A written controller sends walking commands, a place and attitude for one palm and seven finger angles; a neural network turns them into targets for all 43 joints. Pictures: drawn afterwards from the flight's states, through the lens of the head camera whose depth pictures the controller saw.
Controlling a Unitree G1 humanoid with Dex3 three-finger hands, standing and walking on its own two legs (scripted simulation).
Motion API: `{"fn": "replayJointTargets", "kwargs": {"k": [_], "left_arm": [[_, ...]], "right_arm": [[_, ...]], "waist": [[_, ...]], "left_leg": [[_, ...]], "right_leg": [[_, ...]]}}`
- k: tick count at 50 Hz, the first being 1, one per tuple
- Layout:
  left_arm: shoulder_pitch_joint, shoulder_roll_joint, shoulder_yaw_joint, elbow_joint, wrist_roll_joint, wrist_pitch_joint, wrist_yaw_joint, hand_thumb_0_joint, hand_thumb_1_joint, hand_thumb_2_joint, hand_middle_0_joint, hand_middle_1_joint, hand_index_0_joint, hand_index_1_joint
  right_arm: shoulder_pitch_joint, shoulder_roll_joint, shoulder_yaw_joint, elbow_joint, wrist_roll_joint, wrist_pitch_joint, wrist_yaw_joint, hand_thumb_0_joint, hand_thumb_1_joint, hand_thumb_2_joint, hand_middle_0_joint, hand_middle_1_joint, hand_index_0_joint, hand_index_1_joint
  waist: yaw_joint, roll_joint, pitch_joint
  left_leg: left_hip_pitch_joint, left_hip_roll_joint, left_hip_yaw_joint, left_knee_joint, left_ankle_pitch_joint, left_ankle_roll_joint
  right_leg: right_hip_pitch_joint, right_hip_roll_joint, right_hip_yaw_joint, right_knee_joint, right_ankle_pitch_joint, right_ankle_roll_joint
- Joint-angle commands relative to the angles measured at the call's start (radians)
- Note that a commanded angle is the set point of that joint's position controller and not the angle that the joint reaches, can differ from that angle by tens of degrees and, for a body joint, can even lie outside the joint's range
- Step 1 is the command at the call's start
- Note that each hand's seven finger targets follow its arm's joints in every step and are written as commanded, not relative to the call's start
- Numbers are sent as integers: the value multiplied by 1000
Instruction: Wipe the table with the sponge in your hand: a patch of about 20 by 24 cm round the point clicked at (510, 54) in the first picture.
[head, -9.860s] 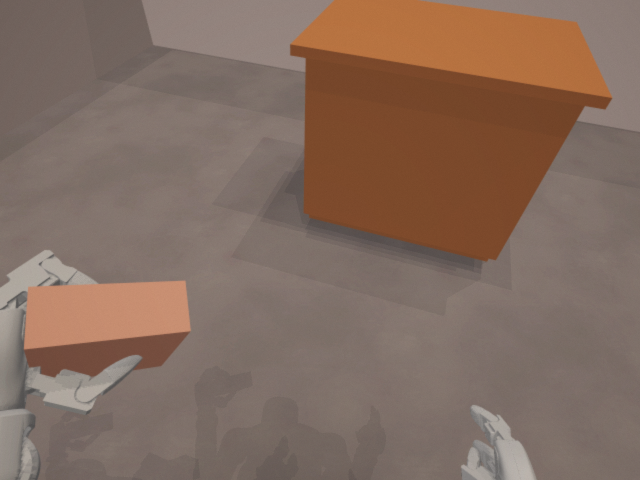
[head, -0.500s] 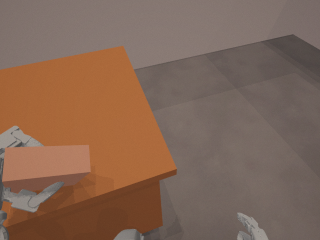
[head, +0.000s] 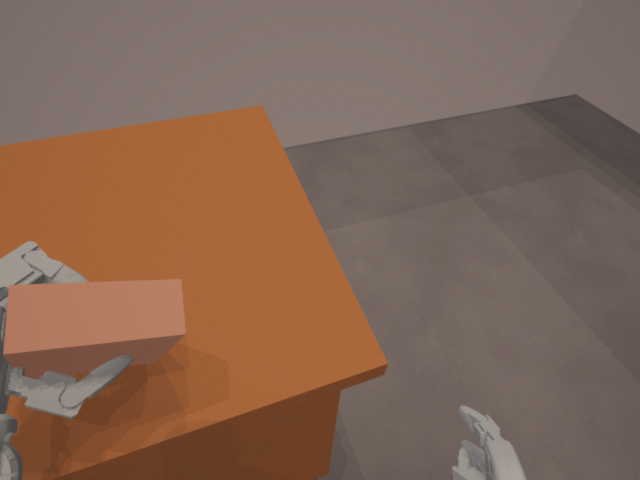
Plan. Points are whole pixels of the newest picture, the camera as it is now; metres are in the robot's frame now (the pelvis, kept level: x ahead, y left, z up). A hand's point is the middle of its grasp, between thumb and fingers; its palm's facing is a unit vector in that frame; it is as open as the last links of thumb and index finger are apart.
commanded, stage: come to a stop and stand still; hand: left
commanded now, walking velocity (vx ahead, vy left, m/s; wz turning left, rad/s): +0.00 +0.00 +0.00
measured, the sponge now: (122, 329) +0.21 +0.21 +0.16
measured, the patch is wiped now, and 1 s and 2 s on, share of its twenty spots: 0.00 0.00 0.00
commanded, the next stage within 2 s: look again from close up in 1.14 s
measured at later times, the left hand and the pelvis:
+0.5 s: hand (39, 343) +0.19 +0.27 +0.16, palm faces +0.35 -0.85 -0.40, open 9.4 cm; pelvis -0.03 +0.02 +0.01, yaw -2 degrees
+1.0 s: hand (15, 338) +0.20 +0.30 +0.15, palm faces +0.37 -0.85 -0.36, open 9.4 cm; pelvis -0.01 +0.05 +0.01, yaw +1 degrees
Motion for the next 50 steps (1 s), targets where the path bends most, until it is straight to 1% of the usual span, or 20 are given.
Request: {"fn": "replayJointTargets", "kwargs": {"k": [1,4,7,12,13,14,15,17,18,22,25,27,28,32,33,37,40,44,47,50], "left_arm": [[-178,153,94,-124,-9,-40,34,0,100,1300,-1200,-1600,-1200,-1600],[-221,159,71,-191,6,-43,36,0,100,1300,-1200,-1600,-1200,-1600],[-219,154,49,-238,6,-45,41,0,100,1300,-1200,-1600,-1200,-1600],[-102,185,111,-194,-2,-40,51,0,100,1300,-1200,-1600,-1200,-1600],[-1128,929,654,-395,153,-138,27,0,100,1300,-1200,-1600,-1200,-1600],[-597,354,273,187,55,-106,-22,0,100,1300,-1200,-1600,-1200,-1600],[-315,299,248,158,15,-112,-17,0,100,1300,-1200,-1600,-1200,-1600],[-188,119,94,161,-23,-110,-36,0,100,1300,-1200,-1600,-1200,-1600],[-184,155,103,65,-22,-114,-34,0,100,1300,-1200,-1600,-1200,-1600],[-80,120,28,-59,-21,-107,-27,0,100,1300,-1200,-1600,-1200,-1600],[-167,185,85,-94,0,-101,-15,0,100,1300,-1200,-1600,-1200,-1600],[-276,268,159,-159,14,-111,3,0,100,1300,-1200,-1600,-1200,-1600],[-303,232,139,-149,16,-117,4,0,100,1300,-1200,-1600,-1200,-1600],[-384,237,153,-180,32,-136,7,0,100,1300,-1200,-1600,-1200,-1600],[-376,220,142,-171,33,-142,4,0,100,1300,-1200,-1600,-1200,-1600],[-204,144,104,-125,24,-150,-12,0,100,1300,-1200,-1600,-1200,-1600],[-160,108,63,-98,25,-137,-19,0,100,1300,-1200,-1600,-1200,-1600],[-181,118,65,-74,25,-116,-17,0,100,1300,-1200,-1600,-1200,-1600],[-247,181,115,-134,27,-114,-7,0,100,1300,-1200,-1600,-1200,-1600],[-256,185,118,-197,18,-119,-6,0,100,1300,-1200,-1600,-1200,-1600]], "right_arm": [[-102,-138,-68,-148,17,-44,-37,0,-900,-900,200,300,200,300],[-112,-125,-54,-148,8,-51,-44,0,-900,-900,200,300,200,300],[-121,-126,-55,-153,9,-59,-43,0,-900,-900,200,300,200,300],[-107,-134,-65,-152,3,-51,-40,0,-900,-900,200,300,200,300],[27,-146,-83,-156,-30,-93,-29,0,-900,-900,200,300,200,300],[-41,-56,-50,-96,-6,-91,-21,0,-900,-900,200,300,200,300],[-51,-117,-91,-158,6,-97,-16,0,-900,-900,200,300,200,300],[-67,-136,-98,-162,26,-95,0,0,-900,-900,200,300,200,300],[-52,-160,-103,-173,21,-92,14,0,-900,-900,200,300,200,300],[-109,-138,-87,-199,28,-98,29,0,-900,-900,200,300,200,300],[-106,-148,-85,-216,17,-99,8,0,-900,-900,200,300,200,300],[-126,-155,-82,-210,11,-97,-9,0,-900,-900,200,300,200,300],[-116,-149,-80,-207,7,-99,-16,0,-900,-900,200,300,200,300],[-115,-140,-76,-198,11,-123,-17,0,-900,-900,200,300,200,300],[-102,-137,-78,-193,12,-131,-14,0,-900,-900,200,300,200,300],[-102,-126,-77,-182,12,-150,9,0,-900,-900,200,300,200,300],[-76,-142,-82,-167,7,-142,20,0,-900,-900,200,300,200,300],[-77,-145,-82,-161,7,-125,16,0,-900,-900,200,300,200,300],[-111,-134,-75,-166,9,-113,5,0,-900,-900,200,300,200,300],[-107,-132,-77,-185,9,-105,0,0,-900,-900,200,300,200,300]], "waist": [[-1,31,-152],[-11,158,-153],[-11,108,-154],[-9,71,-123],[20,-61,117],[-5,-98,-101],[34,-27,-35],[13,156,-165],[18,135,-183],[22,-60,-116],[12,-145,-30],[2,-57,-4],[-1,3,2],[7,239,-30],[11,246,-43],[16,115,-88],[6,14,-50],[2,-8,-70],[4,41,-105],[9,77,-144]], "left_leg": [[132,134,-144,-189,272,59],[105,97,-112,-171,422,45],[55,62,-90,-176,287,36],[22,16,-63,-176,120,23],[-85,28,4,-28,222,41],[50,-44,-8,-73,212,39],[63,-1,-9,-64,207,16],[128,1,-10,-141,213,30],[129,16,-17,-142,223,32],[80,29,-40,-188,19,50],[35,6,-48,-203,-115,47],[34,12,-63,-233,-165,52],[8,23,-82,-263,-210,61],[-143,83,-132,-368,-331,88],[-147,86,-133,-362,-325,90],[-38,37,-92,-269,-159,66],[1,22,-90,-237,-38,46],[59,27,-84,-229,140,32],[108,29,-75,-223,226,26],[128,35,-81,-204,300,31]], "right_leg": [[54,-65,91,-85,142,42],[125,-72,61,-71,298,41],[188,-87,77,-124,287,34],[161,-109,117,-209,190,18],[-62,-129,182,-291,298,74],[24,-177,185,-219,328,-25],[39,-166,242,-252,412,5],[138,-146,173,-159,313,-3],[140,-127,163,-163,273,19],[88,-108,137,-223,9,34],[-2,-98,150,-290,-192,32],[-32,-86,140,-279,-238,33],[-10,-78,126,-252,-222,31],[218,-33,68,-61,8,39],[240,-33,64,-50,37,37],[204,-58,102,-155,73,27],[137,-60,119,-202,112,25],[138,-58,99,-188,221,33],[160,-60,92,-168,272,37],[209,-70,86,-153,322,33]]}}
